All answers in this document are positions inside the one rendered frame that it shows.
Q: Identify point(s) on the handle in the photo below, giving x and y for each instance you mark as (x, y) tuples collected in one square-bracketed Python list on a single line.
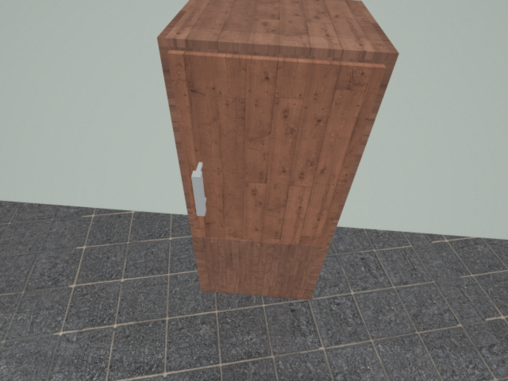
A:
[(198, 188)]

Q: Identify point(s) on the cupboard door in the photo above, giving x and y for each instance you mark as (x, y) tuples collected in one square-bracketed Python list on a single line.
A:
[(277, 138)]

